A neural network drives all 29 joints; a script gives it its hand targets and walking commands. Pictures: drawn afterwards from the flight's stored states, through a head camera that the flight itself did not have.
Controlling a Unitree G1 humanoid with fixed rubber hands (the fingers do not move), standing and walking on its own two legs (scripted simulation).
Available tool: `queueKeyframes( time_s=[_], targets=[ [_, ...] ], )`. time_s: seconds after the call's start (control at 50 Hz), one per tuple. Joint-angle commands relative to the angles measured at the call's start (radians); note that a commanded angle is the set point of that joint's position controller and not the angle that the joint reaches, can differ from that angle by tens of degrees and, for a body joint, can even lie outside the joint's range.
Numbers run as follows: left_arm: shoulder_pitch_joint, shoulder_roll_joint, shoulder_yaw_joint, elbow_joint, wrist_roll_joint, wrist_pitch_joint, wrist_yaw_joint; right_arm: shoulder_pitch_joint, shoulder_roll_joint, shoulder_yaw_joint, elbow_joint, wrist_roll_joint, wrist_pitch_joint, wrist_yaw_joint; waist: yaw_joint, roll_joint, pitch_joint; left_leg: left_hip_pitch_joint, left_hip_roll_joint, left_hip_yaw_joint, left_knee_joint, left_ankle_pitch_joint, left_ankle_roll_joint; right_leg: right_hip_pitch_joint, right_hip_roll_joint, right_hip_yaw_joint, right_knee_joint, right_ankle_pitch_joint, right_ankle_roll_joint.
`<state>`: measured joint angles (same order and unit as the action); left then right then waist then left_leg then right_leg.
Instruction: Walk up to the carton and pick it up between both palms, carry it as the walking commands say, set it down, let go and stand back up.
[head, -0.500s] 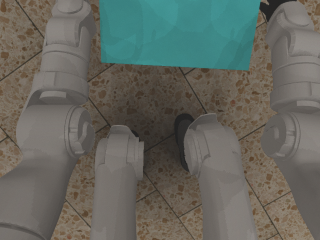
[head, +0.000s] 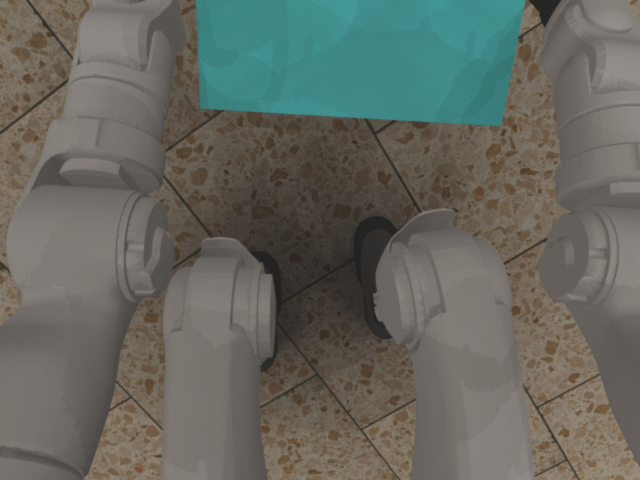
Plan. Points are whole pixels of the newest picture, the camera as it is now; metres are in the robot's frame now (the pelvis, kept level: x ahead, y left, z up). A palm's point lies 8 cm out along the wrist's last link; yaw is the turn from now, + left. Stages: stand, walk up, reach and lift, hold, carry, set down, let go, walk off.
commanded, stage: set down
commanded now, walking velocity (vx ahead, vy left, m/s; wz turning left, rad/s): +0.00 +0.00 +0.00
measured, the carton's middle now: out of the picture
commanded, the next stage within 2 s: none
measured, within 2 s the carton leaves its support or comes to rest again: rests again in 0.50 s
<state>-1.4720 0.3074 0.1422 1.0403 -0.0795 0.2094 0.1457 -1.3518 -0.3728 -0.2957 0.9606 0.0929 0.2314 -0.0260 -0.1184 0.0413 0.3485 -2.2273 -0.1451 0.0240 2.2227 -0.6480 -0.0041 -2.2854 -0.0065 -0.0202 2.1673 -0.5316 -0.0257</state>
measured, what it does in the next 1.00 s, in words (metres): stands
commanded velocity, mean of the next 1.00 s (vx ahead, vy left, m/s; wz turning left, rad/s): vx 0.00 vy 0.00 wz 0.00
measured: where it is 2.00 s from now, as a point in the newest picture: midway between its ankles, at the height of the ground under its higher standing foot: (320, 313)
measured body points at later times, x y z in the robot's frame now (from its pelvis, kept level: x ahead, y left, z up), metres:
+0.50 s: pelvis -0.01 +0.00 -0.01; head +0.37 -0.04 +0.22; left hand +0.58 +0.09 -0.20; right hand +0.50 -0.28 -0.20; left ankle +0.09 +0.10 -0.34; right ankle +0.12 -0.11 -0.34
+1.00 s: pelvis -0.01 +0.00 -0.02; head +0.37 -0.04 +0.21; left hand +0.58 +0.09 -0.21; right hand +0.50 -0.28 -0.21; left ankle +0.09 +0.10 -0.34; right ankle +0.12 -0.11 -0.34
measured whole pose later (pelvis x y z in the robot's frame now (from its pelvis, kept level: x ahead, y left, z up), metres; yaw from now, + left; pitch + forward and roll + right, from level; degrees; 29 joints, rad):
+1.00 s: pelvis -0.01 +0.00 -0.02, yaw +0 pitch +31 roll -1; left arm -1.58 0.38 0.04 1.16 -0.15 0.17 0.09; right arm -1.45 -0.42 -0.23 1.09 0.15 0.18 -0.02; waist -0.12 0.04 0.52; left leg -2.20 -0.10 0.04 2.30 -0.64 0.02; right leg -2.25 -0.05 -0.04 2.23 -0.53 -0.05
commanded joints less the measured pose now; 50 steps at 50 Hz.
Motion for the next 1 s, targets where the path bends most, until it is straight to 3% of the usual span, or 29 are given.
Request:
queueKeyframes(
  time_s=[0.0,0.62,0.98],
  targets=[
    [-0.552,-0.857,-0.271,-0.187,-0.092,-0.034,-0.263,-0.639,0.701,0.295,-0.212,0.1,-0.048,0.258,-0.091,0.076,-1.12,0.356,0.005,-0.011,-0.172,0.317,0.03,0.639,0.044,0.024,-0.112,0.433,-0.002],
    [-0.609,-0.77,-0.31,-0.17,-0.148,-0.07,-0.278,-0.699,0.645,0.306,-0.17,0.143,-0.094,0.238,-0.106,0.071,-1.018,0.394,0.014,-0.026,-0.117,0.326,0.033,0.648,0.036,0.031,-0.073,0.423,-0.003],
    [-0.582,-0.73,-0.279,-0.095,-0.13,-0.081,-0.287,-0.655,0.633,0.279,-0.086,0.122,-0.1,0.243,-0.09,0.071,-0.854,0.349,0.024,-0.036,-0.109,0.272,0.037,0.576,0.03,0.041,-0.062,0.354,-0.004]
  ],
)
